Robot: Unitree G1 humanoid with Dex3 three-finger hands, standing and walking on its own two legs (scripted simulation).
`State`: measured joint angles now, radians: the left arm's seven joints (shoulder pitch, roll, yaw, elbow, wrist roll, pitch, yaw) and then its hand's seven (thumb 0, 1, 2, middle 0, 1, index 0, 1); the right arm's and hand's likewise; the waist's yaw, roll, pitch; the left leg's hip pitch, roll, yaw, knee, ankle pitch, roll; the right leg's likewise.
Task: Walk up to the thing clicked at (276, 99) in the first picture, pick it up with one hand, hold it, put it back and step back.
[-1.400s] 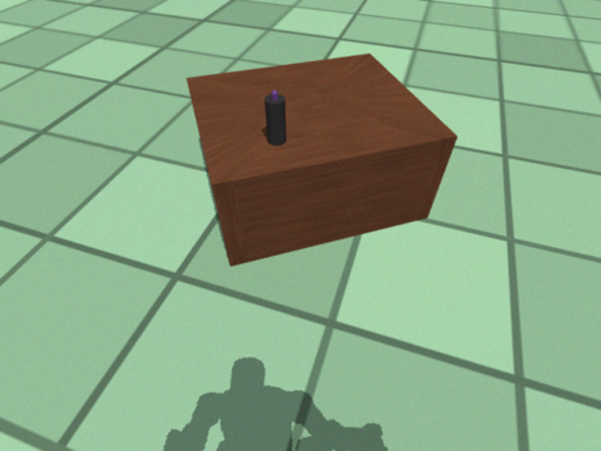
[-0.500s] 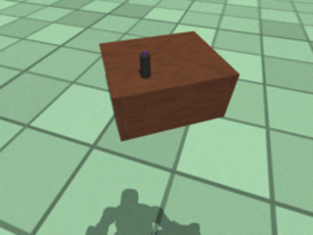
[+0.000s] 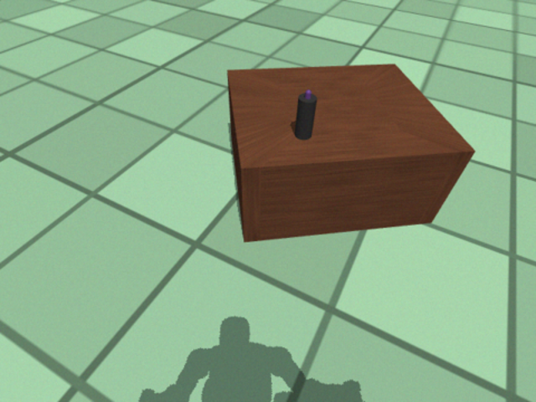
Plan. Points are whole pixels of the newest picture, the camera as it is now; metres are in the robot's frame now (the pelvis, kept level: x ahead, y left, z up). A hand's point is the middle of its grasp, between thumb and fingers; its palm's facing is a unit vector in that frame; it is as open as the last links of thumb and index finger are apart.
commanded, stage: walk up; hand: right
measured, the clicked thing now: (305, 113) +1.19 -0.12 -0.22
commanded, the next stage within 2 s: none
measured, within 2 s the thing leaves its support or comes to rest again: neither
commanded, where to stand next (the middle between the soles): +0.67 +0.02 m, yaw +9 degrees
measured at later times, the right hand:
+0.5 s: hand (412, 376) +0.24 -0.24 -0.15, palm faces -0.09 +0.93 -0.35, open 7.4 cm
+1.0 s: hand (364, 222) +0.57 -0.21 -0.13, palm faces -0.23 +0.87 -0.43, open 7.4 cm
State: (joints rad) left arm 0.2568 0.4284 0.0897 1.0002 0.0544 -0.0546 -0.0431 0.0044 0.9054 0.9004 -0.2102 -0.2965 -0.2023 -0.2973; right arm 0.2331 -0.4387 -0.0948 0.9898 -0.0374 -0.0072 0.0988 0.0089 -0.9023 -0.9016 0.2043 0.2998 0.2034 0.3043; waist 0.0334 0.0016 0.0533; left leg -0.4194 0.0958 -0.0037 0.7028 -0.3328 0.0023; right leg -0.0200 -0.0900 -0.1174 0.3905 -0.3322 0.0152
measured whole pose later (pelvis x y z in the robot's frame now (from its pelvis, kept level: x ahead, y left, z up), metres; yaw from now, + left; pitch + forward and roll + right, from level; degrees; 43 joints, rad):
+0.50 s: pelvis +0.21 +0.03 -0.01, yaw +5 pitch -2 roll +2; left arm 0.21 0.42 0.08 0.90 0.02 -0.03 -0.09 0.01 0.91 0.90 -0.21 -0.30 -0.20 -0.30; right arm 0.42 -0.40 -0.05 0.88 -0.01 -0.09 0.04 0.01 -0.90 -0.90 0.21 0.30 0.21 0.31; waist -0.03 -0.02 0.06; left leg -0.04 0.00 0.01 0.48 -0.42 -0.01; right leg -0.46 -0.10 -0.03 0.61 -0.18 -0.03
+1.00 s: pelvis +0.43 +0.04 -0.02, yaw +8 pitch -2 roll +0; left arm 0.38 0.43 0.06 0.84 0.01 -0.04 -0.05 0.01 0.91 0.90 -0.21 -0.30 -0.20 -0.30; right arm 0.25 -0.39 -0.06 0.83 -0.03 -0.09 0.05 0.01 -0.90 -0.90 0.20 0.30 0.20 0.30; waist 0.06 -0.07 0.10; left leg -0.41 0.01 0.09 0.64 -0.18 0.04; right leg -0.16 -0.07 -0.09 0.78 -0.50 -0.03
